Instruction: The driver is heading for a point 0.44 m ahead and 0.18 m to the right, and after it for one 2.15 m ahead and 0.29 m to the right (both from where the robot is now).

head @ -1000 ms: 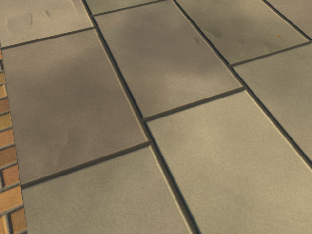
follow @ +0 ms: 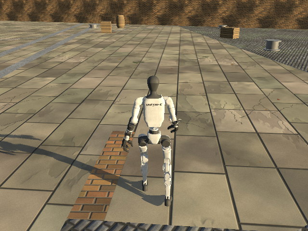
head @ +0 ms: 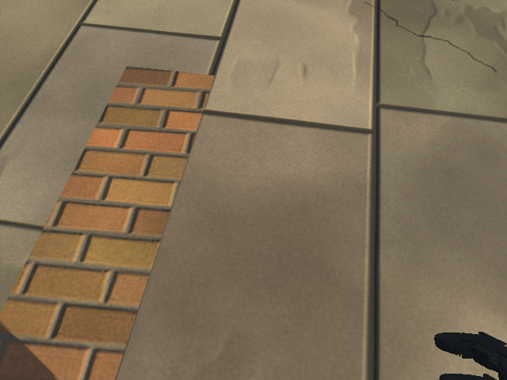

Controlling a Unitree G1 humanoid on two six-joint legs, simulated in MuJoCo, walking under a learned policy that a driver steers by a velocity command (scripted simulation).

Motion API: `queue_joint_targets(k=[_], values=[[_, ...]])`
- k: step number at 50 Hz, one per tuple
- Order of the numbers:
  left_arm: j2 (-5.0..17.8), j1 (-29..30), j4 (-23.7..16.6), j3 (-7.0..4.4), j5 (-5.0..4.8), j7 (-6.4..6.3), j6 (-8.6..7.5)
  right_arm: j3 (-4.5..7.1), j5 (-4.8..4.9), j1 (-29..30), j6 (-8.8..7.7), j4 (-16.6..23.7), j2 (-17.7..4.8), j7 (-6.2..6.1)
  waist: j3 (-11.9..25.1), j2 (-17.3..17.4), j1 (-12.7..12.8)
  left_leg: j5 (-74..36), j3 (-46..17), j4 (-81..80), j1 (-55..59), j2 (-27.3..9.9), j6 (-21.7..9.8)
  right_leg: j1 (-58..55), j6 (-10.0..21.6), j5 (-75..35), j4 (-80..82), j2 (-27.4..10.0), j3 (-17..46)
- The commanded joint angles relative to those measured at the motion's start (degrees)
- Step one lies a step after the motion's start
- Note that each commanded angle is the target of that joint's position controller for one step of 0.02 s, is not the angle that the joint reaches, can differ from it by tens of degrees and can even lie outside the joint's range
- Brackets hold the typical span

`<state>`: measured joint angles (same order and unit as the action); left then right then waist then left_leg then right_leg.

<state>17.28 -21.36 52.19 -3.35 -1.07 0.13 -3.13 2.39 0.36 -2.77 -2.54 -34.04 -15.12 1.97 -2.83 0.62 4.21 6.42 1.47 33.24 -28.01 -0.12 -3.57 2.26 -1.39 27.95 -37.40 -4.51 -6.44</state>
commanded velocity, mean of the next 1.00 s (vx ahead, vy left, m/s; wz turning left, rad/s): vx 0.50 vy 0.00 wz -0.41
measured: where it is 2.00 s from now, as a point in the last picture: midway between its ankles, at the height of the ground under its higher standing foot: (362, 248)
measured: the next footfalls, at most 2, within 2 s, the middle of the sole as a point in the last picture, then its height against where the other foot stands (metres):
right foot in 0.50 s outside the picture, level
left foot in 0.98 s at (310, 269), level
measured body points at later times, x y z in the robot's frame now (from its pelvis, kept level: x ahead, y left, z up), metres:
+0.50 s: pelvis +0.28 -0.04 -0.01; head +0.31 -0.06 +0.44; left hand +0.53 +0.15 -0.10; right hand +0.24 -0.33 -0.13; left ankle +0.11 +0.10 -0.71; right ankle +0.38 -0.15 -0.72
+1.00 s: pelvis +0.57 -0.11 +0.00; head +0.59 -0.12 +0.45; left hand +0.75 +0.13 -0.11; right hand +0.64 -0.43 -0.07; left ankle +0.72 -0.06 -0.72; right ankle +0.39 -0.15 -0.71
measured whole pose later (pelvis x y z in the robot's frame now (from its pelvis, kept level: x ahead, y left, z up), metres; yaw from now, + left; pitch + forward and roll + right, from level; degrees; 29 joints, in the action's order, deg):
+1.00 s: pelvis +0.57 -0.11 +0.00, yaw -30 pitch +2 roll +0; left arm 17.6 -20.9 43.7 -4.5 -0.7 -0.9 -1.7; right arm 2.7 -0.6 -3.6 -7.2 -39.8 -15.7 1.4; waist 0.0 -0.3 3.6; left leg 5.7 -1.5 29.0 -26.3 1.8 -0.9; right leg 5.9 3.0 27.3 -35.4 5.0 12.2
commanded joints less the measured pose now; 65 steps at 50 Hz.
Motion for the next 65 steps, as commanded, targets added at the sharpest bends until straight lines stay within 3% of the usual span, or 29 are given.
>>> queue_joint_targets(k=[1,2,3,4,7,10,15,20,22,24,25,26,27,28,29,30,31,35,40,45,48,49,50,51,52,54,57,61,65], values=[[7.2,1.2,-5.3,-0.45,-1.02,0.72,-2.75,4.18,-0.30,-22.2,-0.31,-1.7,-11.9,-0.95,22.0,7.4,-11.7,8.6,-38.6,-13.3,48.6,-21.7,-14.4,38.9,2.3,5.6,-37.8,2.7,12.3],[8.2,5.6,-7.0,-0.81,-2.15,0.90,-3.08,3.52,-0.29,-19.1,-0.73,-2.2,-10.3,-0.92,13.3,6.6,-10.8,4.5,-28.7,-14.4,40.8,-19.7,-12.1,41.6,2.9,0.7,-37.0,0.4,11.2],[7.3,7.2,-7.0,-0.71,-1.47,0.55,-3.11,3.07,-0.24,-15.5,-1.06,-2.5,-8.8,-0.85,9.5,3.5,-8.7,0.8,-22.7,-15.9,33.6,-17.1,-10.5,40.1,2.9,-4.3,-33.6,-1.8,10.5],[7.0,7.1,-6.7,-0.98,-0.65,0.42,-2.64,2.61,-0.53,-12.9,-1.46,-2.5,-6.9,-0.66,6.6,4.1,-6.8,-2.6,-18.2,-18.0,27.9,-15.3,-9.7,37.7,2.4,-7.8,-30.9,-3.2,10.7],[3.8,3.3,-5.1,-0.72,-0.81,0.29,-0.25,2.62,-0.97,-10.2,-3.21,-3.8,-5.6,-0.69,4.7,4.4,-3.3,-6.1,-10.9,-23.8,20.0,-14.2,-9.6,32.3,1.0,-13.2,-28.6,-4.1,11.7],[2.9,7.0,-6.4,-0.73,-0.50,-0.03,0.58,3.05,-1.56,-10.8,-3.98,-5.8,-6.4,-1.36,1.3,2.8,-3.6,-9.7,-4.8,-26.0,19.6,-13.9,-9.0,37.0,-0.1,-20.3,-22.6,-3.6,13.5],[1.2,15.1,-8.9,0.14,0.06,1.57,-0.08,3.43,-1.08,-12.2,-3.75,-8.0,-8.3,-2.34,-1.2,1.7,-6.4,-10.7,4.2,-27.6,21.5,-12.5,-6.3,35.3,0.8,-34.1,-5.7,-1.8,9.1],[1.5,21.4,-13.2,0.37,0.04,3.34,-0.04,4.25,0.26,-15.9,-1.75,-10.9,-10.1,-2.88,-2.9,1.4,-8.1,-18.1,7.2,-22.8,32.7,-15.9,-4.9,38.5,3.8,-27.9,1.4,-0.5,5.8],[2.9,19.9,-14.1,-0.37,0.00,3.85,0.16,4.66,0.47,-14.9,-0.72,-10.8,-11.6,-3.37,-0.3,3.3,-6.2,-35.6,8.8,-16.3,35.2,-16.1,-3.5,33.9,5.9,-21.8,1.7,2.5,2.5],[6.4,9.7,-12.4,-2.45,-0.21,3.62,0.53,4.82,0.63,-13.5,0.41,-10.4,-12.7,-3.97,6.2,4.3,0.0,-49.5,10.6,-0.6,33.5,-14.5,-1.4,19.7,8.9,-18.5,2.7,7.3,-0.3],[10.1,0.3,-10.2,-4.42,-0.30,2.76,0.80,4.36,0.52,-13.4,0.37,-9.9,-12.0,-4.31,11.1,2.0,4.6,-41.7,11.3,13.6,24.6,-12.0,0.9,3.9,11.4,-21.2,5.8,7.6,3.1],[16.8,-3.4,-9.7,-6.00,-0.60,1.58,1.11,2.19,-1.73,-18.7,-0.73,-7.5,-5.0,-3.69,16.8,-12.5,1.1,1.5,10.2,35.2,0.8,-4.1,4.8,-17.4,19.9,-20.2,6.7,-7.1,29.1],[16.1,-3.1,-11.6,-5.25,-0.43,1.92,0.30,0.99,-0.85,-17.8,-3.18,-6.3,-4.0,-2.76,25.7,-12.5,0.8,28.8,-3.3,47.0,-12.4,4.5,5.5,-27.2,27.9,-10.8,17.7,-15.1,56.2],[11.7,-2.4,-11.5,-4.08,0.13,2.00,-0.22,2.21,1.62,-10.6,-4.85,-5.0,-8.7,-1.88,20.3,-6.8,3.5,24.5,-8.1,48.0,-18.4,0.5,4.0,-24.3,23.8,-10.4,20.4,-13.6,49.4],[9.8,0.6,-11.6,-3.58,-0.03,1.86,-0.64,2.00,2.06,-7.8,-5.73,-4.0,-8.6,-1.76,13.4,-4.2,2.0,19.3,-7.3,43.6,-19.0,-2.0,2.8,-16.4,21.4,-13.6,20.4,-11.2,41.3],[8.0,4.6,-12.4,-3.01,-0.18,1.73,-0.71,2.10,0.73,-7.5,-5.93,-4.6,-8.3,-2.21,8.8,-0.5,-0.8,15.7,-6.8,38.2,-15.9,-4.4,2.9,-7.4,19.4,-19.4,20.6,-8.7,35.0],[6.2,7.4,-13.3,-2.40,0.24,1.47,-0.71,2.64,-0.40,-8.0,-5.49,-5.0,-9.0,-2.51,6.7,-1.1,-2.8,13.4,-6.8,34.2,-11.5,-5.8,3.4,-0.7,18.6,-25.1,21.7,-6.8,30.7],[7.3,8.1,-14.4,-2.63,0.52,0.33,-0.86,2.37,-1.27,-8.8,-3.11,-4.5,-6.6,-2.57,4.8,-2.7,-5.2,8.1,-4.9,24.9,-6.2,-5.6,6.7,10.0,18.6,-34.8,24.5,-3.6,23.9],[8.7,4.3,-13.2,-3.09,-0.14,-0.94,-0.03,1.14,-0.77,2.0,-3.31,-1.8,-4.2,-2.06,2.9,-5.2,-1.0,-9.5,-3.9,3.1,-1.6,-1.6,8.3,13.8,14.4,-26.8,23.5,0.5,20.3],[8.2,1.2,-12.1,-3.15,-0.47,-1.33,0.80,2.11,0.23,4.8,-4.53,-0.7,-7.3,-0.81,2.9,-6.5,-0.6,-7.5,-6.7,-4.8,1.1,-0.2,6.4,7.3,12.8,-21.0,17.4,-2.8,28.4],[6.2,1.9,-11.8,-2.51,0.43,-1.21,0.90,3.13,-0.44,-4.5,-5.28,-3.8,-9.0,-0.66,5.7,-8.1,-4.8,-4.7,-3.4,-7.5,10.8,-0.1,2.2,4.2,10.7,-31.0,9.3,-2.5,26.8],[3.7,1.5,-12.3,-1.47,0.91,-0.93,0.76,3.73,-1.32,-11.1,-5.52,-4.7,-10.9,-0.90,11.8,-5.2,-7.7,-3.5,-8.2,-6.2,21.9,-5.2,-1.2,7.0,8.9,-31.1,-2.5,0.5,23.4],[0.6,-6.2,-12.7,-0.44,0.49,-0.98,0.18,4.97,-2.08,-17.7,-5.25,-5.9,-16.2,-0.90,20.0,8.5,-6.2,1.7,-29.8,-7.7,41.2,-16.3,-10.5,22.8,4.5,-17.0,-22.2,8.4,16.7],[2.3,-7.9,-12.5,-0.26,-0.41,-0.94,-0.38,5.05,-0.13,-21.2,-4.64,-8.5,-15.0,-0.07,20.1,18.7,-6.7,18.5,-49.8,-16.7,46.1,-21.6,-15.6,36.8,2.6,4.7,-33.4,10.2,14.8],[7.1,-1.8,-13.1,-1.25,-0.69,-0.74,-0.77,3.62,1.05,-17.8,-4.43,-7.5,-10.5,0.05,11.5,10.5,-7.7,26.1,-46.8,-18.5,40.5,-19.9,-13.3,42.3,3.0,1.5,-36.7,6.2,16.2],[6.8,8.6,-15.6,-1.17,0.85,-0.60,-1.68,2.56,-0.04,-12.9,-3.39,-6.4,-8.0,-0.03,2.6,2.5,-7.5,15.4,-33.3,-19.4,27.5,-14.5,-10.8,41.7,3.3,-5.7,-32.2,2.7,12.8],[4.2,8.2,-16.1,-1.01,1.90,-0.31,-2.36,1.93,-0.12,-12.3,-3.10,-6.4,-6.8,-0.57,3.4,5.2,-4.8,1.0,-25.5,-20.9,21.9,-9.6,-10.0,34.9,2.1,-9.7,-21.1,0.7,11.5],[1.1,14.3,-17.7,0.39,1.85,-0.06,-2.52,3.05,0.87,-14.3,-2.38,-7.5,-10.1,-1.99,3.3,4.9,-6.0,-5.1,-19.6,-21.6,16.7,-7.8,-10.1,29.5,-0.6,-17.1,-4.9,2.5,9.2],[2.1,19.7,-18.8,0.10,1.40,0.33,-2.89,3.62,1.02,-18.2,-0.37,-9.0,-11.1,-3.03,3.8,5.3,-7.4,-18.0,-17.9,-16.3,15.5,-6.1,-7.3,22.5,-1.8,-27.4,4.9,6.8,9.3]])
Keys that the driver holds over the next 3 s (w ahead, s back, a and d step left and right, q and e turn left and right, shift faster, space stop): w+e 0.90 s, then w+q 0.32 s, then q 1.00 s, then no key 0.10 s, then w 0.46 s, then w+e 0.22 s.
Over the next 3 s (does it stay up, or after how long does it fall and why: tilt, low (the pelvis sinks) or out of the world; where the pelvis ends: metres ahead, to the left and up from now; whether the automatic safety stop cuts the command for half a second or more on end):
stays up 0.99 -0.14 0.02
